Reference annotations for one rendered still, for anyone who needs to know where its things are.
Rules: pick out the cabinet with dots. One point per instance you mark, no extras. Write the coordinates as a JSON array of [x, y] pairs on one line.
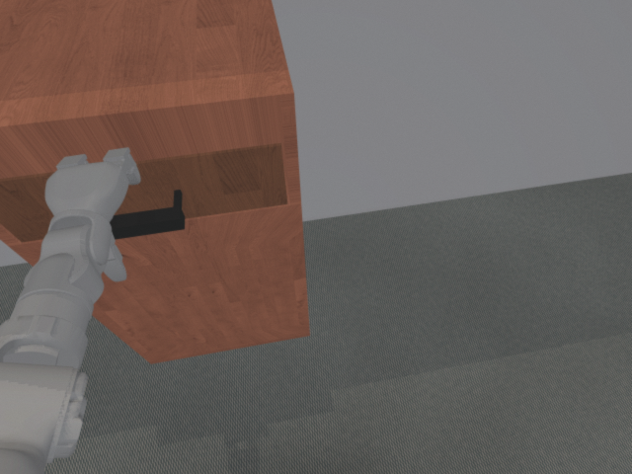
[[165, 78]]

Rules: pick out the drawer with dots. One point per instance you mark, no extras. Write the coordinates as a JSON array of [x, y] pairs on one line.
[[211, 183]]

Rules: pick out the left robot forearm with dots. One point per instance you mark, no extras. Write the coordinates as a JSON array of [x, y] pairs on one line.
[[48, 325]]

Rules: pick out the left robot hand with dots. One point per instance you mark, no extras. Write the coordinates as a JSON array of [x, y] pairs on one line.
[[99, 187]]

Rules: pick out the robot left upper arm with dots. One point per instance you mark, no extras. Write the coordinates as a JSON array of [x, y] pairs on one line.
[[41, 415]]

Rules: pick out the handle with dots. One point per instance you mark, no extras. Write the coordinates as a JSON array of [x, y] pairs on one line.
[[150, 221]]

